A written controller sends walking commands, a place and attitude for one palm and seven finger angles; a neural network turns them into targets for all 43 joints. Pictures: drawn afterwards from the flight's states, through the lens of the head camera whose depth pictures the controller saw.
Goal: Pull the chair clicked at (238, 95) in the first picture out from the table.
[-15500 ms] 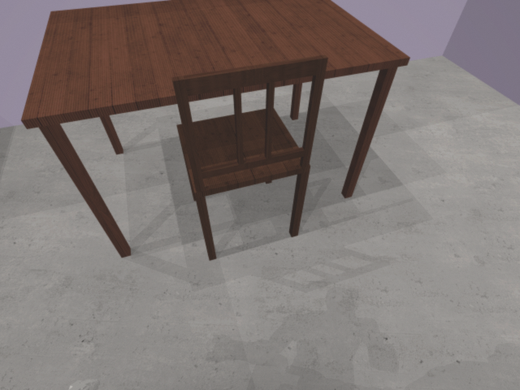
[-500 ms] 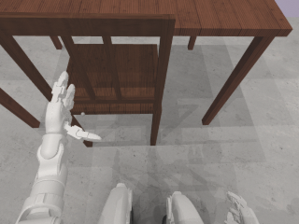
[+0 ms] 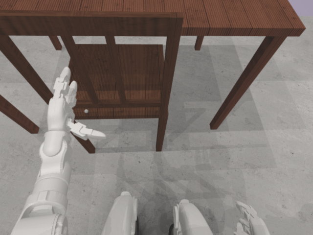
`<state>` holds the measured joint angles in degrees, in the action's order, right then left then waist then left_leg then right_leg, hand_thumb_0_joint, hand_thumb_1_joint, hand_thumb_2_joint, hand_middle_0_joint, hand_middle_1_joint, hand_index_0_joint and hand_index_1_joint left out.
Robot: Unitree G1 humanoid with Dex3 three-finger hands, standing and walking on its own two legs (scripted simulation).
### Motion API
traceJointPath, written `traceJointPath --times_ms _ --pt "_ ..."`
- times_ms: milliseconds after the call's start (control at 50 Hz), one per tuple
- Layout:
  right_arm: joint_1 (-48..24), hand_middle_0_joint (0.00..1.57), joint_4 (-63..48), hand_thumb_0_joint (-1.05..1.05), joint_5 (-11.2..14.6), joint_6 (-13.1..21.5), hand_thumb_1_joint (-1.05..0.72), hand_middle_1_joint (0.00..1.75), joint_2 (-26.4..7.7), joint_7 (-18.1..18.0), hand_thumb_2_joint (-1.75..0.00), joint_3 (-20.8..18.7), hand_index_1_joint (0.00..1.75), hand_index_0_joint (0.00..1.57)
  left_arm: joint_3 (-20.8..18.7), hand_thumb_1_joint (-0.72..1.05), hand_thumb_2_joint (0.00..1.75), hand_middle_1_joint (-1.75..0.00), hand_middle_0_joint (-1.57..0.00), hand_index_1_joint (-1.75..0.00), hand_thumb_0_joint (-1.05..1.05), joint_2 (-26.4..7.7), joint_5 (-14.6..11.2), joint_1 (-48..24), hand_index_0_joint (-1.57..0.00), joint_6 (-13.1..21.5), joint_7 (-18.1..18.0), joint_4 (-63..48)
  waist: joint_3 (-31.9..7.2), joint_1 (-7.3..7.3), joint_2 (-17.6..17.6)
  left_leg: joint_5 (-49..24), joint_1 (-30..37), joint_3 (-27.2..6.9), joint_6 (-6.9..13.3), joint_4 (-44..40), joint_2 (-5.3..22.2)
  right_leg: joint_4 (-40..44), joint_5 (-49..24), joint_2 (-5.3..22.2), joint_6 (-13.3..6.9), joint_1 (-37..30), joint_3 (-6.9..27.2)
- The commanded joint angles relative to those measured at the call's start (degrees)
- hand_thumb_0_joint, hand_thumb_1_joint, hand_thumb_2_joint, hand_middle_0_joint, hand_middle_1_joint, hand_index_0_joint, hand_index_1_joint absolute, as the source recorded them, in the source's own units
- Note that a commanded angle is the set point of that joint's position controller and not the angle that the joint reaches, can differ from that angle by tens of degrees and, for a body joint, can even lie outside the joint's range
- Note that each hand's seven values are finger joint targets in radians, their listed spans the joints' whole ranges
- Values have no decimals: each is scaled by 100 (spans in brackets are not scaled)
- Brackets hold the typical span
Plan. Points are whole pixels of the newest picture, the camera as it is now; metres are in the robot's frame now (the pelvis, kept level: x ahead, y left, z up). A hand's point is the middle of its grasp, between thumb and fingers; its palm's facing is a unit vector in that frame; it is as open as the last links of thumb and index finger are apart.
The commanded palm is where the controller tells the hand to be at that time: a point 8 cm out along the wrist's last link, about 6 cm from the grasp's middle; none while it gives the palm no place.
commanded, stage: push the fingers through the gap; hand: left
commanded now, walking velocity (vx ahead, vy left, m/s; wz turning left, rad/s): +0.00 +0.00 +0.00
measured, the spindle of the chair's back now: (83, 75) +0.53 +0.22 +0.03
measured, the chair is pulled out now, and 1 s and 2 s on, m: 0.00 0.00 0.00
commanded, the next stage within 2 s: hook a spindle and tug to test in 1.30 s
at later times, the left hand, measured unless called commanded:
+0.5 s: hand (88, 94) +0.46 +0.20 +0.03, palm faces +0.09 -1.00 -0.03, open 17.0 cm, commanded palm +0.44 +0.24 +0.03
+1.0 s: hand (90, 80) +0.50 +0.20 +0.04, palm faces +0.09 -1.00 -0.02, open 17.0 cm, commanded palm +0.48 +0.24 +0.03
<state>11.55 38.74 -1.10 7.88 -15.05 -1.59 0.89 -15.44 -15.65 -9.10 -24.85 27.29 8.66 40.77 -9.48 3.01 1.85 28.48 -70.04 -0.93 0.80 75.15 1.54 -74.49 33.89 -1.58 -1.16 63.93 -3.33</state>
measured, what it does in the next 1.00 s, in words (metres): stands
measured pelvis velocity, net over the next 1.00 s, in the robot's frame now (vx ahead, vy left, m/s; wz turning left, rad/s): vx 0.00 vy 0.00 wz -0.02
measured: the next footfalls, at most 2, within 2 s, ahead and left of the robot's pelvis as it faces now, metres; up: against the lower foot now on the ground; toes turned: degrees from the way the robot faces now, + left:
none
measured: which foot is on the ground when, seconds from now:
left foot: down 0.00-1.00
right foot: down 0.00-1.00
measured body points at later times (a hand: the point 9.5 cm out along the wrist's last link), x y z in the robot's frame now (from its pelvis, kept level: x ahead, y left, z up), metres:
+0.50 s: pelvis +0.00 +0.00 +0.00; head +0.14 +0.01 +0.42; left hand +0.45 +0.25 +0.04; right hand +0.08 -0.27 -0.12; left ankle +0.06 +0.11 -0.61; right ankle +0.01 -0.11 -0.61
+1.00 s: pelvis +0.00 +0.00 -0.01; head +0.15 +0.02 +0.41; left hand +0.49 +0.25 +0.04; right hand +0.05 -0.27 -0.13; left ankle +0.06 +0.11 -0.61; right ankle +0.01 -0.11 -0.61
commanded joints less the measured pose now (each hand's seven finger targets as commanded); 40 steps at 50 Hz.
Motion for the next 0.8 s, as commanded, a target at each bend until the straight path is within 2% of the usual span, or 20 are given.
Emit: traceJointPath --times_ms 0,60,100,140,160,200,220,300,320,340,360,400,460,480,540,560,620,680,760,780 --pt "453 20 -525 0 -28 133 -90 30 -902 -38 -90 -324 30 20 -386 -50 30 -8 -6 -8 0 -1246 15 -1996 -6 384 -53 -901 -2529 66 253 -1294 2374 -243 3 -854 -164 1061 -1571 -169 -31 -598 177" --pt "535 20 -497 0 -27 88 -90 30 -914 -17 -90 -336 30 20 -441 -50 30 -8 -6 -8 0 -1299 16 -2141 -6 393 -41 -692 -2531 123 131 -1343 2288 -209 15 -810 -159 1077 -1680 -173 -14 -667 203" --pt "584 20 -494 0 -40 65 -90 30 -921 -8 -90 -330 30 20 -596 -50 30 -8 -6 -8 0 -1475 15 -2180 -6 428 -12 -646 -2684 86 203 -1440 2256 -179 25 -768 -164 1047 -1805 -172 -12 -782 242" --pt "622 20 -496 0 -30 27 -90 30 -924 1 -90 -333 30 20 -676 -50 30 -8 -6 -8 0 -1546 3 -2107 -6 412 40 -452 -2618 87 38 -1438 2075 -138 43 -732 -170 1066 -1898 -175 4 -912 292" --pt "629 20 -482 0 -29 12 -90 30 -915 4 -90 -318 30 20 -585 -50 30 -8 -6 -8 0 -1508 8 -2309 -6 426 69 -488 -2584 142 134 -1443 2078 -130 50 -727 -170 1077 -1928 -170 8 -888 311" --pt "681 20 -464 0 -21 2 -90 30 -935 8 -90 -322 30 20 -647 -50 30 -8 -6 -8 0 -1580 7 -2335 -6 428 130 -351 -2577 130 155 -1428 2082 -148 44 -729 -161 1056 -1868 -181 -3 -820 286" --pt "695 20 -443 0 -14 -4 -90 30 -929 9 -90 -325 30 20 -568 -50 30 -8 -6 -8 0 -1495 -7 -2444 -6 426 163 -262 -2491 194 151 -1406 2095 -149 53 -729 -158 1091 -1853 -183 2 -764 291" --pt "797 20 -338 0 -20 9 -90 30 -979 2 -90 -347 30 20 -487 -50 30 -8 -6 -8 0 -1513 5 -3000 -6 497 185 -238 -2589 286 344 -1356 2368 -244 40 -743 -127 1073 -1651 -193 -16 -437 226" --pt "830 20 -310 0 -31 9 -90 30 -993 7 -90 -352 30 20 -510 -50 30 -8 -6 -8 0 -1542 13 -3068 -6 510 173 -227 -2643 277 437 -1439 2466 -266 28 -754 -122 1057 -1681 -192 -25 -403 200" --pt "867 20 -300 0 -47 3 -90 30 -1006 11 -90 -367 30 20 -554 -50 30 -8 -6 -8 0 -1586 23 -3084 -6 514 157 -209 -2784 275 369 -1490 2474 -254 39 -723 -126 1056 -1731 -191 -17 -470 217" --pt "896 20 -284 0 -49 -20 -90 30 -1012 11 -90 -365 30 20 -646 -50 30 -8 -6 -8 0 -1672 51 -2985 -6 472 148 59 -2683 281 223 -1454 2336 -251 41 -716 -123 1060 -1722 -193 -12 -495 209" --pt "923 20 -258 0 -63 -43 -90 30 -1022 4 -90 -338 30 20 -800 -50 30 -8 -6 -8 0 -1887 98 -3169 -6 479 131 210 -2639 273 254 -1469 2217 -249 51 -687 -130 1002 -1748 -181 -11 -480 208" --pt "968 20 -293 0 -78 -74 -90 30 -1012 39 -90 -342 30 20 -811 -50 30 -8 -6 -8 0 -1889 121 -3256 -6 503 150 234 -2859 252 370 -1619 2308 -217 53 -656 -144 1001 -1891 -186 -14 -585 233" --pt "989 20 -299 0 -84 -79 -90 30 -1031 46 -90 -335 30 20 -856 -50 30 -8 -6 -8 0 -1996 142 -3329 -6 520 155 252 -2862 261 435 -1609 2318 -234 53 -653 -134 975 -1858 -203 -24 -536 234" --pt "996 20 -278 0 -85 -127 -90 30 -1026 68 -90 -325 30 20 -855 -50 30 -8 -6 -8 0 -1979 162 -3409 -6 500 167 483 -2705 319 380 -1470 2196 -227 61 -644 -125 1011 -1747 -204 -11 -466 233" --pt "1009 20 -281 0 -73 -141 -90 30 -1032 66 -90 -316 30 20 -871 -50 30 -8 -6 -8 0 -2015 174 -3430 -6 475 174 621 -2597 345 237 -1388 2065 -223 74 -639 -123 1030 -1700 -201 -6 -474 245" --pt "1054 20 -284 0 -87 -159 -90 30 -1049 65 -90 -327 30 20 -879 -50 30 -8 -6 -8 0 -2079 199 -3700 -6 500 199 540 -2861 368 398 -1561 2201 -233 77 -586 -118 964 -1844 -197 -5 -463 237" --pt "1120 20 -221 0 -92 -171 -90 30 -1061 74 -90 -308 30 20 -860 -50 30 -8 -6 -8 0 -2125 218 -4032 -6 495 216 714 -2713 477 407 -1460 2156 -272 91 -569 -106 978 -1714 -221 -9 -305 236" --pt "1159 20 -209 0 -106 -194 -90 30 -1093 72 -90 -298 30 20 -959 -50 30 -8 -6 -8 0 -2304 274 -4169 -6 433 216 963 -2771 523 361 -1358 1972 -265 110 -506 -108 985 -1628 -210 3 -313 261" --pt "1192 20 -190 0 -115 -191 -90 30 -1108 74 -90 -287 30 20 -996 -50 30 -8 -6 -8 0 -2442 307 -4418 -6 475 213 837 -2869 513 568 -1435 2108 -301 99 -511 -95 922 -1641 -218 -21 -234 235"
